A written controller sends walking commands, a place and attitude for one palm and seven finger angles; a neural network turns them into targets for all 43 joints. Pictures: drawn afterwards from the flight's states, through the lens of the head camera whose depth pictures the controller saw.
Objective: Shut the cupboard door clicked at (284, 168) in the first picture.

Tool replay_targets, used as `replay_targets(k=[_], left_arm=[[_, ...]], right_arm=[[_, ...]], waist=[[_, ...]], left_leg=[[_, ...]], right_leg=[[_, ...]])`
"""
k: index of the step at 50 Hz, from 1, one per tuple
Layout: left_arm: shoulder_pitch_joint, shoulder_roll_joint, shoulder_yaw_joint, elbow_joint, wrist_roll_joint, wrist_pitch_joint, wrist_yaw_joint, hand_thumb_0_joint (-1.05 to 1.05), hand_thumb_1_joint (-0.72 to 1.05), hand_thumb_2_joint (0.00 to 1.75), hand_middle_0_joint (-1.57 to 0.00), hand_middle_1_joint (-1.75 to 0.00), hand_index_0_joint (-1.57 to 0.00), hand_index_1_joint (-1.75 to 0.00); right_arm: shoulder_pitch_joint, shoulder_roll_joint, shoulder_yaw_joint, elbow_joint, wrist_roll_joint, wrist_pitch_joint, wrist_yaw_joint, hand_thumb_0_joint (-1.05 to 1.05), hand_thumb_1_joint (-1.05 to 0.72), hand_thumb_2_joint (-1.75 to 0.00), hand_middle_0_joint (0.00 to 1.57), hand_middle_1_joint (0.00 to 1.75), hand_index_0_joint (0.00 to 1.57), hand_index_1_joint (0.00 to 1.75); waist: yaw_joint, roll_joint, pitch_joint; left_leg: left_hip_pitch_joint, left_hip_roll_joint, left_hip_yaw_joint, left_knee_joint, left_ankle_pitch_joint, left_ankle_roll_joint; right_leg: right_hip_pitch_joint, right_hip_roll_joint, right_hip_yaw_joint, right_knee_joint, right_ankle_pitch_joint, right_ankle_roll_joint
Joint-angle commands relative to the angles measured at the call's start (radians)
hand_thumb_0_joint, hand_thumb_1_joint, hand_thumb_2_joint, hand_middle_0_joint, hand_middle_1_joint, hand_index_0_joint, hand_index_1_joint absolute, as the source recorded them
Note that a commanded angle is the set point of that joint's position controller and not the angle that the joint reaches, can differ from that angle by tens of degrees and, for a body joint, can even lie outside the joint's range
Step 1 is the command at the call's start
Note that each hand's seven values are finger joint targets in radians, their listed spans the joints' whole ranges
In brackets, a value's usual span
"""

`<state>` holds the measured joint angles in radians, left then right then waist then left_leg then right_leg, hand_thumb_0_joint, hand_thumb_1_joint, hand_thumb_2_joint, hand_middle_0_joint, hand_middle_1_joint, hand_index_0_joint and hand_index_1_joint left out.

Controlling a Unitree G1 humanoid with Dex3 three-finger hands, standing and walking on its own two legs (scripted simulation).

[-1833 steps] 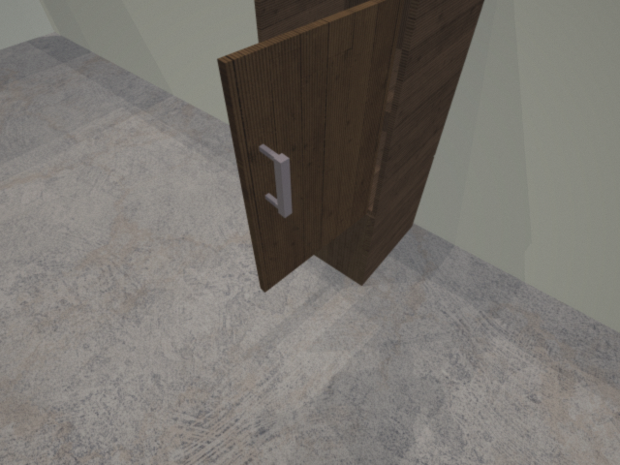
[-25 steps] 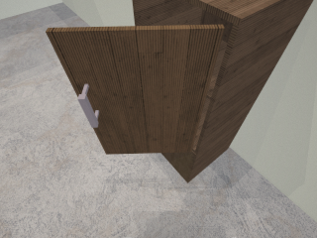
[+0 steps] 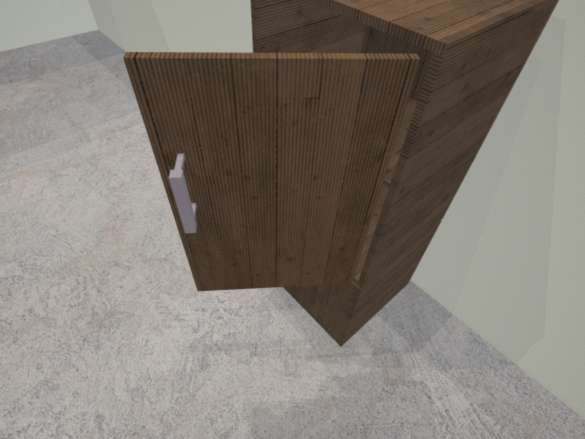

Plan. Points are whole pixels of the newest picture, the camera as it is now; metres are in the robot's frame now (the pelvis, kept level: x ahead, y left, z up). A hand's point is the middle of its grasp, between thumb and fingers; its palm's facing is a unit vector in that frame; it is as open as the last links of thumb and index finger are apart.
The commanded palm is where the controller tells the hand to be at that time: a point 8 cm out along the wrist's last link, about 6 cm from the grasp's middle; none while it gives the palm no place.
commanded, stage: come to a stop and stand still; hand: left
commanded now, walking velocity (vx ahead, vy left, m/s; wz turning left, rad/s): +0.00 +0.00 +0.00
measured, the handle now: (185, 194) +0.48 +0.22 +0.04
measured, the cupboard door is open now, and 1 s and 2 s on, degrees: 53 53 53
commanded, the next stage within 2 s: look again from close up in 0.82 s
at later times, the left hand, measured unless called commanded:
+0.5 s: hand out of the picture -0.07 +0.23 -0.16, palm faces +0.01 -0.97 -0.24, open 7.4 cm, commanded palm none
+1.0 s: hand out of the picture -0.06 +0.25 -0.15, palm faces +0.02 -0.96 -0.27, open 7.4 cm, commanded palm none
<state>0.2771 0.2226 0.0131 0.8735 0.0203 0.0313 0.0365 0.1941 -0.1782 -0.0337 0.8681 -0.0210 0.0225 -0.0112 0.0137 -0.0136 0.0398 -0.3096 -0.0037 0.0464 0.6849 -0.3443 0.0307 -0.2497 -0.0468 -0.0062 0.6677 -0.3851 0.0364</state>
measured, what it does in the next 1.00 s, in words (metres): shifts its weight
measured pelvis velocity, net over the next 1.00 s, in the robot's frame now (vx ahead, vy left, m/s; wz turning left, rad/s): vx -0.09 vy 0.03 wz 0.02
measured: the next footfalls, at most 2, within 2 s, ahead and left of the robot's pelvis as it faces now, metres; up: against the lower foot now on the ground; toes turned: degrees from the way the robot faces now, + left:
right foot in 1.42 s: -0.11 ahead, -0.07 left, +0.00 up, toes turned -5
left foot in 1.62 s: -0.06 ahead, +0.17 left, +0.00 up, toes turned -1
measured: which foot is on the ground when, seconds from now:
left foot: down 0.00-1.00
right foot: down 0.00-1.00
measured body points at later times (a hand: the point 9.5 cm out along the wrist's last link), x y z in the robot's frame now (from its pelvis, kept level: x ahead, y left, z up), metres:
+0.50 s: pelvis -0.06 +0.03 +0.01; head -0.06 +0.04 +0.46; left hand -0.07 +0.28 -0.14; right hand -0.02 -0.24 -0.12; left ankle +0.01 +0.10 -0.72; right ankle -0.02 -0.14 -0.72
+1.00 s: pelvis -0.09 +0.03 +0.02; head -0.10 +0.03 +0.47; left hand -0.06 +0.30 -0.13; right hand -0.01 -0.25 -0.11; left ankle +0.01 +0.10 -0.72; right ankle -0.02 -0.14 -0.71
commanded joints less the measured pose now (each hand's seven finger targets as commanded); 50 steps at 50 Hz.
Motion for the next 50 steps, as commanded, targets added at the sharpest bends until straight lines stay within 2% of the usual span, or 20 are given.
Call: replay_targets(k=[1, 2, 4, 6, 11, 16, 24, 27, 33, 36, 40, 44, 46, 48, 50], left_arm=[[0.024, 0.11, 0.024, -0.082, 0.0, -0.014, 0.008, 0.0, 0.9, 0.9, -0.2, -0.3, -0.2, -0.3], [0.032, 0.107, 0.019, -0.082, 0.003, -0.013, 0.007, 0.0, 0.9, 0.9, -0.2, -0.3, -0.2, -0.3], [0.035, 0.104, 0.02, -0.071, 0.003, -0.012, 0.003, 0.0, 0.9, 0.9, -0.2, -0.3, -0.2, -0.3], [0.037, 0.105, 0.023, -0.062, 0.004, -0.014, -0.001, 0.0, 0.9, 0.9, -0.2, -0.3, -0.2, -0.3], [0.045, 0.114, 0.026, -0.035, 0.007, -0.024, -0.005, 0.0, 0.9, 0.9, -0.2, -0.3, -0.2, -0.3], [0.073, 0.124, 0.025, 0.009, 0.008, -0.03, -0.009, 0.0, 0.9, 0.9, -0.2, -0.3, -0.2, -0.3], [0.098, 0.146, 0.024, 0.073, 0.01, -0.034, -0.012, 0.0, 0.9, 0.9, -0.2, -0.3, -0.2, -0.3], [0.098, 0.157, 0.025, 0.091, 0.009, -0.039, -0.014, 0.0, 0.9, 0.9, -0.2, -0.3, -0.2, -0.3], [0.061, 0.184, 0.025, 0.112, 0.007, -0.045, -0.017, 0.0, 0.9, 0.9, -0.2, -0.3, -0.2, -0.3], [0.048, 0.191, 0.024, 0.119, 0.007, -0.046, -0.018, 0.0, 0.9, 0.9, -0.2, -0.3, -0.2, -0.3], [0.047, 0.195, 0.024, 0.131, 0.009, -0.044, -0.018, 0.0, 0.9, 0.9, -0.2, -0.3, -0.2, -0.3], [0.044, 0.204, 0.027, 0.135, 0.012, -0.039, -0.02, 0.0, 0.9, 0.9, -0.2, -0.3, -0.2, -0.3], [0.042, 0.209, 0.032, 0.135, 0.012, -0.036, -0.023, 0.0, 0.9, 0.9, -0.2, -0.3, -0.2, -0.3], [0.047, 0.215, 0.035, 0.133, 0.012, -0.036, -0.025, 0.0, 0.9, 0.9, -0.2, -0.3, -0.2, -0.3], [0.023, 0.231, 0.038, 0.125, 0.011, -0.036, -0.027, 0.0, 0.9, 0.9, -0.2, -0.3, -0.2, -0.3]], right_arm=[[0.004, -0.148, -0.029, -0.066, -0.003, -0.031, -0.002, 0.0, -0.9, -0.9, 0.2, 0.3, 0.2, 0.3], [0.006, -0.155, -0.028, -0.065, -0.003, -0.033, -0.001, 0.0, -0.9, -0.9, 0.2, 0.3, 0.2, 0.3], [0.002, -0.164, -0.032, -0.06, -0.004, -0.031, 0.0, 0.0, -0.9, -0.9, 0.2, 0.3, 0.2, 0.3], [0.006, -0.171, -0.038, -0.052, -0.004, -0.029, 0.001, 0.0, -0.9, -0.9, 0.2, 0.3, 0.2, 0.3], [0.018, -0.181, -0.044, -0.022, -0.003, -0.031, 0.003, 0.0, -0.9, -0.9, 0.2, 0.3, 0.2, 0.3], [0.017, -0.2, -0.046, 0.018, 0.001, -0.031, 0.005, 0.0, -0.9, -0.9, 0.2, 0.3, 0.2, 0.3], [0.023, -0.224, -0.049, 0.079, 0.005, -0.022, 0.005, 0.0, -0.9, -0.9, 0.2, 0.3, 0.2, 0.3], [0.016, -0.236, -0.052, 0.098, 0.008, -0.025, 0.001, 0.0, -0.9, -0.9, 0.2, 0.3, 0.2, 0.3], [0.004, -0.253, -0.053, 0.122, 0.009, -0.03, 0.0, 0.0, -0.9, -0.9, 0.2, 0.3, 0.2, 0.3], [-0.011, -0.271, -0.051, 0.129, 0.008, -0.035, 0.0, 0.0, -0.9, -0.9, 0.2, 0.3, 0.2, 0.3], [-0.039, -0.283, -0.049, 0.137, 0.008, -0.035, 0.003, 0.0, -0.9, -0.9, 0.2, 0.3, 0.2, 0.3], [-0.06, -0.295, -0.052, 0.139, 0.007, -0.029, 0.004, 0.0, -0.9, -0.9, 0.2, 0.3, 0.2, 0.3], [-0.069, -0.302, -0.054, 0.139, 0.006, -0.028, 0.004, 0.0, -0.9, -0.9, 0.2, 0.3, 0.2, 0.3], [-0.08, -0.301, -0.057, 0.135, 0.006, -0.026, 0.004, 0.0, -0.9, -0.9, 0.2, 0.3, 0.2, 0.3], [-0.081, -0.297, -0.058, 0.132, 0.006, -0.022, 0.004, 0.0, -0.9, -0.9, 0.2, 0.3, 0.2, 0.3]], waist=[[-0.005, 0.086, -0.014], [0.002, 0.092, -0.002], [0.002, 0.099, 0.015], [0.001, 0.1, 0.017], [-0.003, 0.057, 0.0], [-0.002, 0.073, 0.002], [-0.01, 0.034, 0.027], [-0.01, 0.022, 0.005], [-0.022, -0.007, 0.013], [-0.02, 0.014, 0.015], [-0.005, 0.038, 0.018], [0.001, 0.024, 0.028], [0.005, 0.041, 0.022], [0.009, 0.023, 0.0], [-0.002, -0.025, -0.001]], left_leg=[[-0.019, 0.115, -0.155, -0.233, 0.212, 0.045], [-0.037, 0.125, -0.17, -0.262, 0.181, 0.056], [-0.075, 0.129, -0.192, -0.323, -0.012, 0.054], [-0.089, 0.133, -0.207, -0.371, -0.132, 0.052], [-0.075, 0.126, -0.202, -0.401, -0.191, 0.044], [-0.061, 0.122, -0.196, -0.424, -0.219, 0.037], [-0.04, 0.098, -0.178, -0.407, -0.243, 0.021], [-0.006, 0.095, -0.168, -0.388, -0.201, 0.019], [0.026, 0.085, -0.161, -0.351, -0.159, 0.015], [0.024, 0.097, -0.178, -0.377, -0.174, 0.015], [-0.008, 0.112, -0.2, -0.425, -0.223, 0.017], [-0.027, 0.103, -0.195, -0.437, -0.252, 0.012], [-0.036, 0.098, -0.19, -0.442, -0.264, 0.01], [-0.029, 0.082, -0.168, -0.41, -0.239, 0.005], [0.011, 0.058, -0.145, -0.353, -0.205, -0.002]], right_leg=[[-0.027, 0.002, 0.018, -0.098, 0.103, -0.051], [-0.011, 0.009, 0.006, -0.104, 0.089, -0.048], [-0.01, 0.012, 0.001, -0.11, 0.056, -0.046], [-0.009, 0.012, -0.002, -0.115, 0.051, -0.049], [-0.005, 0.0, 0.011, -0.158, 0.045, -0.055], [-0.011, -0.01, 0.026, -0.196, 0.029, -0.057], [-0.073, -0.018, 0.091, -0.268, -0.081, -0.067], [-0.071, -0.022, 0.101, -0.276, -0.058, -0.072], [-0.12, -0.044, 0.142, -0.31, -0.094, -0.079], [-0.115, -0.037, 0.137, -0.297, -0.09, -0.075], [-0.073, -0.023, 0.113, -0.279, -0.067, -0.065], [-0.062, -0.017, 0.105, -0.278, -0.08, -0.063], [-0.05, -0.011, 0.095, -0.267, -0.069, -0.062], [-0.037, -0.019, 0.101, -0.28, -0.072, -0.067], [-0.091, -0.042, 0.137, -0.326, -0.134, -0.077]])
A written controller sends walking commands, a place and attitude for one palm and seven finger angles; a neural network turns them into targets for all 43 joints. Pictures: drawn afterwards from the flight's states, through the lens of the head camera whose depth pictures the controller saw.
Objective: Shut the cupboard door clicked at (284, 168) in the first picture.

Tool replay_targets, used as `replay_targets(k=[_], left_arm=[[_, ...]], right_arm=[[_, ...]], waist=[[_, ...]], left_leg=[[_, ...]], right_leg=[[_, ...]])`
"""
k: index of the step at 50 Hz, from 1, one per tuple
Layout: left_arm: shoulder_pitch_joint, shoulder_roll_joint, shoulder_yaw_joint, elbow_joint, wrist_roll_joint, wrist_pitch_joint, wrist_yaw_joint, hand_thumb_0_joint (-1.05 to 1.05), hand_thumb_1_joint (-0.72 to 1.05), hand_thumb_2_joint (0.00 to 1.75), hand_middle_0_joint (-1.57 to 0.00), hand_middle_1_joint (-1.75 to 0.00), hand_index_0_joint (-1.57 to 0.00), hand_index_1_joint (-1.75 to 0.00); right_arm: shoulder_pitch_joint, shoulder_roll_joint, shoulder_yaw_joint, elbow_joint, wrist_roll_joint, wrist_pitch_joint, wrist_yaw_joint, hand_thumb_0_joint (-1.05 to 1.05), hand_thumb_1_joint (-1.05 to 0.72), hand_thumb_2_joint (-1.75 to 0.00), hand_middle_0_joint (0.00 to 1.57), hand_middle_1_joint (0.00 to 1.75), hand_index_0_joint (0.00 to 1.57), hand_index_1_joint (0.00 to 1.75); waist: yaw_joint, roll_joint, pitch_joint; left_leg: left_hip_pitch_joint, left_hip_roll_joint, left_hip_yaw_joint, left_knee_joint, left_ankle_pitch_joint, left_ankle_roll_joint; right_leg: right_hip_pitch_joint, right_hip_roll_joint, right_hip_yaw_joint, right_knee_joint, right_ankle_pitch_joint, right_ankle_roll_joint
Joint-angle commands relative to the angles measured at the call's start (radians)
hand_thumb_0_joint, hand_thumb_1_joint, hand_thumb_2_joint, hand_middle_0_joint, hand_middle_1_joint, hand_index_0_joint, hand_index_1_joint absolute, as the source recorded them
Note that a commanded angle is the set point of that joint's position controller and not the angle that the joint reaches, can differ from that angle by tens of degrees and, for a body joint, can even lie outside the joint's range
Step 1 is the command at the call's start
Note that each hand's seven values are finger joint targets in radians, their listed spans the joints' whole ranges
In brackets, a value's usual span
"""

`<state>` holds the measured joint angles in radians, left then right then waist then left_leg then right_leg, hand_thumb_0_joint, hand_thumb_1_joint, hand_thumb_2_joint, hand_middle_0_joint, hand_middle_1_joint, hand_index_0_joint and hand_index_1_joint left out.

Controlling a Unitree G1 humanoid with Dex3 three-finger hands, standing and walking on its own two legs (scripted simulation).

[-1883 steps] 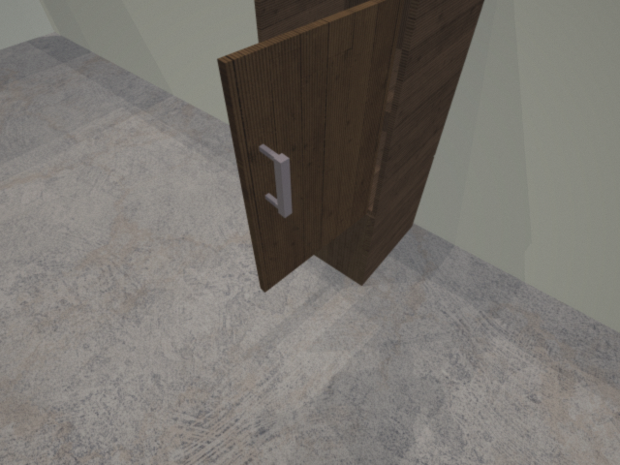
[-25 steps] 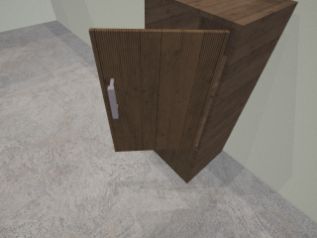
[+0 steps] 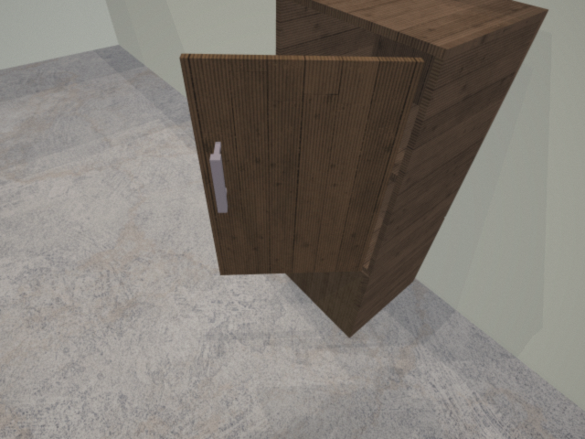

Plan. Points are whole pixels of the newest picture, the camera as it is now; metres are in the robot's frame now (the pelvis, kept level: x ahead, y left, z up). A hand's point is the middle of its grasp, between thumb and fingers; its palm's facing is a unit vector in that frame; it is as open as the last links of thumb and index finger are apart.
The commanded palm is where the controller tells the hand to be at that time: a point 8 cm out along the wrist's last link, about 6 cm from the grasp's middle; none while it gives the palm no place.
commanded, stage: look again from close up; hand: left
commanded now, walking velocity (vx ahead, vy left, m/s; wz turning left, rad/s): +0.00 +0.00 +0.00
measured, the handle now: (220, 178) +0.57 +0.19 +0.03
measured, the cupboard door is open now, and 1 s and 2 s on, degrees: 53 53 53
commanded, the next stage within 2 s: shuffle to correct the standing spot in 0.38 s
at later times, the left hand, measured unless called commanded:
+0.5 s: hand out of the picture -0.03 +0.27 -0.16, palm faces -0.05 -0.95 -0.32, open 7.4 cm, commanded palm none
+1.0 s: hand out of the picture +0.02 +0.20 -0.17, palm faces +0.12 -0.98 -0.18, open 7.3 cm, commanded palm none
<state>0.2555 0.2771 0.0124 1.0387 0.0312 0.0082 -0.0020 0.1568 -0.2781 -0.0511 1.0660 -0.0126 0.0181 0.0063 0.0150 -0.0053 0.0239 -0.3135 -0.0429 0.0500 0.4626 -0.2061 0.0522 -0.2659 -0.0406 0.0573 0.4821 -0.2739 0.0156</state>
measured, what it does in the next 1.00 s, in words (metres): steps on the spot: right foot, then left foot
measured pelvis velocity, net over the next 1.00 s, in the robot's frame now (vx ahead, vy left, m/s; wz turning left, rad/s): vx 0.01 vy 0.02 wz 0.10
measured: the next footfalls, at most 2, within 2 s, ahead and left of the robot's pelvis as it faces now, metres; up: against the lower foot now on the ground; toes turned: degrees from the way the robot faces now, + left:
right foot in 0.42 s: -0.02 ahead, -0.09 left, +0.00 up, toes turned -6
left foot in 0.62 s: +0.03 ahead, +0.15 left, +0.00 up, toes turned -2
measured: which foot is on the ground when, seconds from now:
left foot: down 0.00-0.44, up 0.46-0.60, down 0.62-0.90, up 0.92-1.00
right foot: down 0.00-0.20, up 0.22-0.40, down 0.42-0.64, up 0.66-0.88, down 0.90-1.00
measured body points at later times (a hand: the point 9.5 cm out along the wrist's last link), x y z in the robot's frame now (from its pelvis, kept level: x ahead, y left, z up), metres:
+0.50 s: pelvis -0.04 +0.03 +0.00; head -0.04 +0.03 +0.45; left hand -0.03 +0.32 -0.14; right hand +0.01 -0.27 -0.13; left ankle +0.06 +0.09 -0.72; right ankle -0.06 -0.08 -0.74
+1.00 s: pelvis +0.01 +0.02 +0.00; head +0.03 +0.03 +0.45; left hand +0.02 +0.25 -0.16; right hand -0.01 -0.19 -0.16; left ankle -0.01 +0.13 -0.70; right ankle -0.01 -0.09 -0.74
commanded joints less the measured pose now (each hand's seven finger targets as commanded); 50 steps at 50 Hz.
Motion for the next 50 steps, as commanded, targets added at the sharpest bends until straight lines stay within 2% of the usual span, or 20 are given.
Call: replay_targets(k=[1, 8, 10, 11, 13, 17, 19, 21, 22, 24, 27, 29, 31, 33, 35, 40, 43, 45, 46, 50], left_arm=[[0.024, 0.189, 0.041, -0.044, 0.0, -0.012, 0.011, 0.0, 0.9, 0.9, -0.2, -0.3, -0.2, -0.3], [-0.187, 0.223, 0.059, -0.107, -0.001, 0.009, 0.02, 0.0, 0.9, 0.9, -0.2, -0.3, -0.2, -0.3], [-0.092, 0.177, 0.063, -0.092, -0.012, 0.029, 0.016, 0.0, 0.9, 0.9, -0.2, -0.3, -0.2, -0.3], [0.013, 0.187, 0.082, -0.068, -0.01, 0.041, 0.014, 0.0, 0.9, 0.9, -0.2, -0.3, -0.2, -0.3], [0.141, 0.195, 0.098, -0.033, -0.002, 0.041, 0.006, 0.0, 0.9, 0.9, -0.2, -0.3, -0.2, -0.3], [0.155, 0.167, 0.074, -0.039, -0.006, 0.033, 0.009, 0.0, 0.9, 0.9, -0.2, -0.3, -0.2, -0.3], [0.193, 0.173, 0.066, -0.016, -0.011, 0.036, 0.014, 0.0, 0.9, 0.9, -0.2, -0.3, -0.2, -0.3], [0.142, 0.252, 0.071, -0.028, 0.006, 0.024, 0.024, 0.0, 0.9, 0.9, -0.2, -0.3, -0.2, -0.3], [-0.037, 0.276, 0.073, -0.076, 0.004, 0.006, 0.029, 0.0, 0.9, 0.9, -0.2, -0.3, -0.2, -0.3], [-0.217, 0.249, 0.061, -0.123, -0.008, -0.027, 0.032, 0.0, 0.9, 0.9, -0.2, -0.3, -0.2, -0.3], [-0.052, 0.104, 0.029, -0.049, -0.008, -0.023, 0.025, 0.0, 0.9, 0.9, -0.2, -0.3, -0.2, -0.3], [0.021, 0.088, 0.019, -0.016, -0.012, -0.006, 0.019, 0.0, 0.9, 0.9, -0.2, -0.3, -0.2, -0.3], [0.063, 0.045, 0.011, -0.024, -0.014, 0.006, 0.004, 0.0, 0.9, 0.9, -0.2, -0.3, -0.2, -0.3], [-0.01, 0.047, 0.016, -0.055, 0.0, 0.013, 0.003, 0.0, 0.9, 0.9, -0.2, -0.3, -0.2, -0.3], [-0.028, 0.038, 0.025, -0.069, -0.004, -0.001, -0.004, 0.0, 0.9, 0.9, -0.2, -0.3, -0.2, -0.3], [-0.002, -0.032, 0.026, -0.074, -0.013, -0.017, -0.007, 0.0, 0.9, 0.9, -0.2, -0.3, -0.2, -0.3], [0.135, -0.032, 0.042, -0.026, -0.01, -0.023, 0.0, 0.0, 0.9, 0.9, -0.2, -0.3, -0.2, -0.3], [0.216, 0.073, 0.067, -0.012, -0.004, -0.021, 0.021, 0.0, 0.9, 0.9, -0.2, -0.3, -0.2, -0.3], [0.2, 0.065, 0.068, -0.019, -0.01, -0.024, 0.022, 0.0, 0.9, 0.9, -0.2, -0.3, -0.2, -0.3], [0.087, -0.033, 0.045, -0.027, 0.002, -0.053, 0.033, 0.0, 0.9, 0.9, -0.2, -0.3, -0.2, -0.3]], right_arm=[[-0.033, -0.195, -0.042, -0.063, -0.003, -0.015, -0.014, 0.0, -0.9, -0.9, 0.2, 0.3, 0.2, 0.3], [0.133, -0.196, -0.058, -0.037, -0.011, -0.008, -0.018, 0.0, -0.9, -0.9, 0.2, 0.3, 0.2, 0.3], [0.077, -0.266, -0.058, -0.072, -0.024, -0.026, -0.022, 0.0, -0.9, -0.9, 0.2, 0.3, 0.2, 0.3], [-0.03, -0.301, -0.061, -0.102, -0.017, -0.028, -0.028, 0.0, -0.9, -0.9, 0.2, 0.3, 0.2, 0.3], [-0.155, -0.294, -0.057, -0.15, -0.017, -0.034, -0.028, 0.0, -0.9, -0.9, 0.2, 0.3, 0.2, 0.3], [-0.028, -0.259, -0.058, -0.108, -0.02, -0.021, -0.032, 0.0, -0.9, -0.9, 0.2, 0.3, 0.2, 0.3], [0.006, -0.243, -0.055, -0.087, -0.012, -0.007, -0.025, 0.0, -0.9, -0.9, 0.2, 0.3, 0.2, 0.3], [0.003, -0.177, -0.043, -0.096, 0.009, 0.012, -0.024, 0.0, -0.9, -0.9, 0.2, 0.3, 0.2, 0.3], [0.017, -0.199, -0.059, -0.096, 0.002, 0.014, -0.02, 0.0, -0.9, -0.9, 0.2, 0.3, 0.2, 0.3], [0.05, -0.208, -0.057, -0.073, 0.003, 0.003, -0.009, 0.0, -0.9, -0.9, 0.2, 0.3, 0.2, 0.3], [0.088, -0.034, 0.003, -0.067, 0.0, -0.012, -0.007, 0.0, -0.9, -0.9, 0.2, 0.3, 0.2, 0.3], [0.114, -0.012, 0.022, -0.048, -0.009, -0.021, -0.012, 0.0, -0.9, -0.9, 0.2, 0.3, 0.2, 0.3], [0.15, -0.11, 0.01, -0.035, -0.023, -0.026, -0.017, 0.0, -0.9, -0.9, 0.2, 0.3, 0.2, 0.3], [0.204, -0.158, -0.01, -0.03, -0.026, -0.027, -0.022, 0.0, -0.9, -0.9, 0.2, 0.3, 0.2, 0.3], [0.171, -0.122, -0.009, -0.035, -0.021, -0.035, -0.028, 0.0, -0.9, -0.9, 0.2, 0.3, 0.2, 0.3], [0.172, -0.071, -0.019, -0.025, -0.019, -0.046, -0.035, 0.0, -0.9, -0.9, 0.2, 0.3, 0.2, 0.3], [0.15, -0.023, -0.026, -0.021, -0.016, -0.037, -0.036, 0.0, -0.9, -0.9, 0.2, 0.3, 0.2, 0.3], [0.124, 0.078, -0.011, -0.063, -0.009, -0.035, -0.029, 0.0, -0.9, -0.9, 0.2, 0.3, 0.2, 0.3], [0.078, 0.057, -0.022, -0.079, -0.017, -0.035, -0.02, 0.0, -0.9, -0.9, 0.2, 0.3, 0.2, 0.3], [0.116, 0.095, -0.024, -0.059, -0.016, -0.028, -0.005, 0.0, -0.9, -0.9, 0.2, 0.3, 0.2, 0.3]], waist=[[-0.014, -0.052, 0.013], [-0.108, -0.044, 0.021], [-0.052, 0.259, 0.029], [0.026, 0.265, 0.005], [0.099, 0.142, 0.009], [0.034, 0.154, -0.013], [0.037, 0.103, 0.031], [0.0, -0.167, 0.066], [-0.048, -0.204, 0.105], [-0.1, -0.087, 0.111], [-0.049, -0.123, 0.038], [-0.036, -0.095, 0.022], [-0.03, 0.18, 0.037], [-0.061, 0.226, 0.092], [-0.034, 0.095, 0.098], [-0.03, 0.113, -0.005], [0.025, 0.043, 0.0], [0.06, -0.27, 0.049], [0.052, -0.19, 0.053], [-0.034, -0.11, 0.097]], left_leg=[[0.04, 0.085, -0.136, -0.094, -0.321, -0.027], [0.204, 0.084, -0.152, 0.097, -0.316, -0.028], [-0.119, 0.266, -0.434, -0.348, -0.69, -0.007], [-0.258, 0.308, -0.478, -0.432, -0.685, 0.005], [-0.308, 0.267, -0.328, -0.407, -0.508, 0.046], [0.026, 0.243, -0.285, -0.382, -0.388, 0.036], [-0.025, 0.194, -0.219, -0.377, -0.352, -0.054], [0.005, 0.022, -0.032, 0.015, -0.198, -0.127], [0.078, 0.038, -0.087, 0.249, -0.133, -0.081], [0.049, 0.06, -0.118, 0.386, -0.105, -0.037], [-0.001, 0.061, -0.037, 0.188, -0.113, -0.049], [0.144, 0.062, -0.019, -0.022, -0.061, -0.052], [0.186, 0.241, -0.314, -0.196, -0.241, 0.026], [0.08, 0.356, -0.593, -0.38, -0.528, 0.127], [0.045, 0.329, -0.521, -0.355, -0.426, 0.136], [0.05, 0.256, -0.385, -0.273, -0.232, 0.119], [-0.143, 0.161, -0.294, -0.128, -0.316, 0.045], [-0.409, 0.007, -0.014, 0.28, -0.311, -0.026], [-0.381, 0.054, -0.018, 0.462, -0.304, -0.02], [-0.286, 0.127, -0.013, 0.533, -0.189, -0.034]], right_leg=[[-0.109, -0.063, 0.09, -0.166, -0.283, -0.062], [-0.377, -0.083, 0.073, -0.118, -0.38, -0.071], [-0.125, 0.093, -0.066, 0.326, -0.218, -0.013], [0.007, 0.083, -0.021, 0.537, -0.179, -0.025], [0.073, 0.061, -0.059, 0.622, -0.169, -0.036], [0.076, 0.048, -0.116, 0.134, -0.275, -0.069], [0.208, 0.055, -0.106, -0.135, -0.179, -0.096], [0.018, -0.194, 0.216, -0.397, -0.403, -0.191], [-0.21, -0.313, 0.311, -0.445, -0.467, -0.256], [-0.194, -0.226, 0.172, -0.355, -0.22, -0.223], [0.072, -0.182, 0.05, -0.215, 0.06, -0.166], [0.013, -0.158, 0.011, -0.111, -0.079, -0.109], [-0.138, -0.022, -0.108, 0.098, -0.248, -0.022], [-0.212, 0.01, -0.096, 0.379, -0.254, -0.016], [-0.229, -0.028, -0.035, 0.448, -0.174, -0.023], [-0.058, -0.001, -0.088, 0.2, -0.14, -0.011], [0.234, 0.017, -0.098, -0.076, -0.051, -0.021], [0.304, -0.312, 0.297, -0.322, -0.44, -0.161], [0.203, -0.355, 0.335, -0.356, -0.439, -0.214], [0.093, -0.253, 0.055, -0.254, 0.025, -0.197]])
